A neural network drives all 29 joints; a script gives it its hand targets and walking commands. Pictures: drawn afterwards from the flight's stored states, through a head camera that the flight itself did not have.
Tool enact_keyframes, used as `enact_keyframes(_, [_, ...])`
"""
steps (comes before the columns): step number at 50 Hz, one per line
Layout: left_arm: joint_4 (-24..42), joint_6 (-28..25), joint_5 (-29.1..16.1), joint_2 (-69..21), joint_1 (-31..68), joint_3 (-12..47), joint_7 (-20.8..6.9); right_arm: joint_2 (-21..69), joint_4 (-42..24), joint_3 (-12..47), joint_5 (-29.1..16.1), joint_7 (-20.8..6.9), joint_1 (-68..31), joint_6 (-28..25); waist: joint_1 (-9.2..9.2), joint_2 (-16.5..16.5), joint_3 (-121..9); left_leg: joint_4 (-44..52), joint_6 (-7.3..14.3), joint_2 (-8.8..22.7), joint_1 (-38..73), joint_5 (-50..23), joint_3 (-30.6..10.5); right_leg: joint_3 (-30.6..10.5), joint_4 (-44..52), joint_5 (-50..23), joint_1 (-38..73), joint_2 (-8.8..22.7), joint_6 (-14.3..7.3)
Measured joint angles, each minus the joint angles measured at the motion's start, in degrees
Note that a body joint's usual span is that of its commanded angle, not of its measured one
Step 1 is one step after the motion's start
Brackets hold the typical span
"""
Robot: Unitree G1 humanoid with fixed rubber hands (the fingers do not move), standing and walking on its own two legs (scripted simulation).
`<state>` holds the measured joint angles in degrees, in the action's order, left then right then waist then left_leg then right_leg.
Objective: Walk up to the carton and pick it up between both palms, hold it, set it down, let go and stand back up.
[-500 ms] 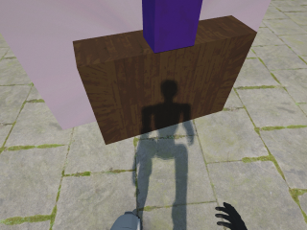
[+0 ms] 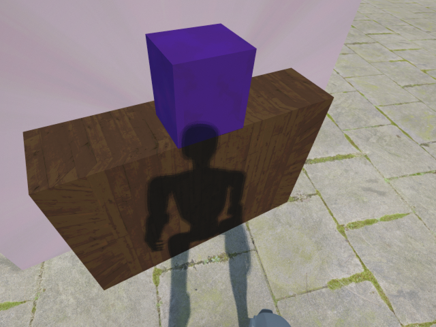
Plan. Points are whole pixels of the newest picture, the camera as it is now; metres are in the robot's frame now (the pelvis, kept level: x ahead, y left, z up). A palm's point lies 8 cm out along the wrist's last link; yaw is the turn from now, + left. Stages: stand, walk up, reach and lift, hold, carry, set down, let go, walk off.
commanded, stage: walk up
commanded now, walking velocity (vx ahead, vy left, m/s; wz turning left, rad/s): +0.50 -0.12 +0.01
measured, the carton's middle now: (199, 85) +0.74 +0.04 +0.07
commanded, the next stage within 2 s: none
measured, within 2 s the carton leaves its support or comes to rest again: neither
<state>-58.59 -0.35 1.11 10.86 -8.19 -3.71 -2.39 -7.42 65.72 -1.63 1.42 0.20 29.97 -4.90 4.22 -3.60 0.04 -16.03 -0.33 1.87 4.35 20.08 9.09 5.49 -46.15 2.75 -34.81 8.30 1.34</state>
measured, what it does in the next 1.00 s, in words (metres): walks ahead: right foot, then left foot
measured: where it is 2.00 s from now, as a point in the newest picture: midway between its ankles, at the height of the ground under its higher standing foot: outside the picture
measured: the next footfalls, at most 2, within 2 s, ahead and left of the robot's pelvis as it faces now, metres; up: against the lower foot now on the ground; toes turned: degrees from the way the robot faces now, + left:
right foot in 0.12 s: +0.25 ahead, -0.15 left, +0.00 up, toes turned -10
left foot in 0.68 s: +0.40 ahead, +0.14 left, +0.00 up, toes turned +10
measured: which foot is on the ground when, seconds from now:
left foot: down 0.00-0.14, up 0.16-0.66, down 0.68-1.00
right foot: up 0.00-0.10, down 0.12-0.70, up 0.72-1.00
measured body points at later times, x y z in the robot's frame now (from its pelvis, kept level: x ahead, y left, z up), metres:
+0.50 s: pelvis +0.23 -0.04 +0.01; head +0.26 -0.07 +0.46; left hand +0.17 +0.19 -0.13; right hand +0.33 -0.29 -0.15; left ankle +0.31 +0.13 -0.66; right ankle +0.21 -0.14 -0.74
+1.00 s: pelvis +0.34 +0.08 +0.00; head +0.36 +0.12 +0.45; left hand +0.36 +0.31 -0.18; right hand +0.37 -0.14 -0.13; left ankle +0.36 +0.13 -0.74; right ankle +0.30 -0.07 -0.70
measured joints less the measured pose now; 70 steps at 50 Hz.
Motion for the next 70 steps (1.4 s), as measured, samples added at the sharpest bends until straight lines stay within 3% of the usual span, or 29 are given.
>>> enact_keyframes(3, [0.16, -0.4, -0.15, -0.92, 1.78, 1.12, -0.27, 1.81, -0.32, 0.52, 0.14, 0.2, 0.16, -0.05, 1.48, 0.77, 1.15, 1.18, -1.58, 0.26, 2.81, 2.26, -0.02, 1.87, 7.95, 2.91, 2.0, -0.92, -0.42])
enact_keyframes(6, [1.58, -2.2, 0.07, -2.16, 3.14, 1.64, -0.02, 2.39, 0.31, 0.13, -0.29, 0.48, -0.16, 0.22, 0.21, 3.32, 3.18, -4.17, -3.0, 2.0, 3.78, 7.77, 0.62, 3.25, 13.23, 2.94, 5.63, -3.3, -2.39])
enact_keyframes(8, [2.07, -4.06, 0.69, -3.09, 4.09, 1.62, 0.64, 1.9, 0.86, 0.12, -0.79, 0.56, -2.66, 0.97, -0.81, 6.58, 6.37, -19.43, -1.54, 5.13, -0.56, 10.73, -0.92, 4.56, 8.81, 5.78, 6.49, -5.05, -4.32])
enact_keyframes(11, [2.03, -4.35, -0.24, -2.25, 3.31, 1.35, 1.5, 1.7, -0.32, -0.2, -1.2, 0.28, -5.97, 2.12, -2.12, 5.17, 7.9, -44.57, 0.13, 1.98, -12.4, 10.01, -4.99, 5.13, 7.36, 10.95, 10.51, -2.85, -4.4])
enact_keyframes(14, [1.35, -4.18, -0.72, -1.58, -0.96, 1.15, 2.86, -1.59, -1.78, -1.92, -0.35, -0.17, -10.65, 3.15, -4.12, 5.05, 7.38, -53.93, 0.21, 0.41, -22.19, 4.1, -5.39, 5.06, 12.78, 10.86, 16.51, -2.3, -3.68])
enact_keyframes(20, [-3.03, -3.75, -0.31, -1.33, -10.52, 1.0, 3.35, -7.12, -6.15, -3.45, 0.06, -0.12, -20.09, 4.34, -5.75, 6.07, 6.06, -48.04, -0.85, 2.49, -33.85, -5.21, -6.92, 3.92, 20.2, 10.79, 24.47, -2.87, -2.95])
enact_keyframes(27, [-4.55, -3.2, 0.66, -2.94, -15.89, 1.88, 3.34, -5.71, -7.38, -2.39, -0.1, -1.84, -23.15, 6.5, -6.66, 5.73, 3.7, -35.37, -2.32, 4.07, -36.35, -12.82, -5.65, 4.89, 22.16, 13.67, 28.81, -2.89, -0.94])
enact_keyframes(33, [-3.95, -2.99, 0.84, -3.64, -15.46, 2.17, 3.3, -2.81, -7.42, -0.75, -0.5, -2.45, -22.79, 6.26, -9.07, 4.55, 2.62, -19.95, -2.49, 4.17, -28.97, -9.24, -3.6, 5.39, 21.08, 17.19, 30.37, -2.58, 2.21])
enact_keyframes(35, [-4.26, -2.49, 0.84, -2.94, -14.68, 1.96, 3.36, -1.6, -7.19, -0.69, -0.51, -1.98, -22.62, 5.38, -8.7, 2.4, 2.73, -16.35, -0.84, 2.34, -25.76, -8.27, -2.62, 5.06, 18.8, 19.41, 30.47, -0.49, 3.77])
enact_keyframes(36, [-4.47, -2.18, 0.58, -2.2, -13.68, 1.73, 3.45, -0.58, -6.82, -0.61, -0.34, -1.55, -22.96, 4.5, -8.49, 0.16, 3.62, -15.73, 0.58, 0.64, -24.6, -7.92, -1.49, 4.23, 16.29, 20.25, 29.85, 1.56, 3.44])
enact_keyframes(37, [-4.47, -1.91, -0.12, -1.85, -12.81, 1.65, 3.79, 0.07, -6.87, -0.37, -0.11, -1.23, -23.23, 3.39, -8.06, -0.7, 4.34, -15.78, 1.66, 0.18, -24.04, -7.48, -0.89, 2.26, 11.67, 23.68, 28.09, 1.59, 2.67])
enact_keyframes(39, [-4.31, -0.76, -1.63, -1.77, -11.55, 1.63, 4.39, 0.62, -7.09, 0.07, -0.61, -0.7, -23.06, 1.58, -6.53, 0.49, 5.12, -16.84, 3.16, 1.49, -23.18, -6.1, -1.11, -0.29, 3.36, 29.8, 24.99, -1.52, 1.26])
enact_keyframes(42, [-4.9, 1.2, -1.61, -0.39, -9.11, 1.25, 3.98, 1.4, -7.23, 0.33, -1.53, 1.43, -21.05, 0.3, -5.04, 0.46, 4.75, -13.98, 3.61, 1.71, -19.99, -6.13, -0.54, -2.85, -1.36, 30.71, 22.02, -4.35, -0.27])
enact_keyframes(45, [-4.62, 2.57, -0.77, 0.87, -5.59, 0.95, 3.92, 0.73, -6.38, 1.23, -1.7, 1.9, -19.09, 0.8, -4.36, -0.36, 4.67, -10.86, 4.25, 0.08, -17.61, -7.23, -0.3, -4.36, -1.46, 25.98, 20.09, -5.3, -0.58])
enact_keyframes(48, [-3.91, 3.33, -0.62, 1.24, -2.98, 0.96, 4.32, 0.69, -4.8, 2.06, -1.68, 1.91, -17.41, 1.8, -4.95, -1.12, 4.65, -8.55, 5.3, -1.84, -15.88, -8.07, 0.36, -5.06, -1.64, 22.21, 18.41, -5.49, -0.49])
enact_keyframes(54, [-4.81, 4.69, -0.43, 0.08, -2.35, 1.67, 4.68, 1.43, -3.86, 2.52, -0.92, 2.33, -15.55, 3.56, -4.78, -0.72, 3.22, -7.3, 6.74, -4.58, -15.51, -8.42, 1.92, -5.03, 0.61, 20.42, 17.9, -5.45, -0.34])
enact_keyframes(61, [-4.99, 4.55, -0.85, -0.74, -1.64, 1.74, 5.46, -0.07, -5.86, 1.27, -0.12, 2.37, -17.75, 4.58, -3.45, 2.54, 5.24, -10.3, 7.58, -3.77, -20.23, -9.34, 2.37, -4.42, -2.65, 26.91, 15.94, -6.09, 0.25])
enact_keyframes(65, [-4.17, 4.3, -0.71, -0.89, -0.62, 1.8, 5.6, -1.28, -6.63, 0.44, 0.22, 2.36, -19.1, 5.54, -3.27, 4.0, 6.19, -11.25, 7.23, -2.73, -23.34, -11.15, 2.18, -4.37, -2.23, 27.05, 16.1, -6.18, 0.13])
enact_keyframes(68, [-3.67, 3.87, -0.61, -0.98, -0.27, 2.08, 5.53, -2.11, -6.84, -0.1, 0.12, 2.26, -19.88, 6.13, -3.13, 4.4, 6.39, -11.52, 6.62, -2.17, -25.27, -12.93, 2.04, -4.13, 1.99, 25.26, 18.3, -6.14, -0.29])
enact_keyframes(70, [-3.86, 3.25, -0.22, -1.18, -1.16, 2.45, 5.02, -2.39, -6.27, -0.34, -0.25, 2.08, -19.39, 6.71, -3.35, 3.89, 5.03, -11.23, 5.98, -2.53, -25.86, -13.92, 2.13, -4.13, 10.23, 21.64, 22.57, -5.84, -1.64])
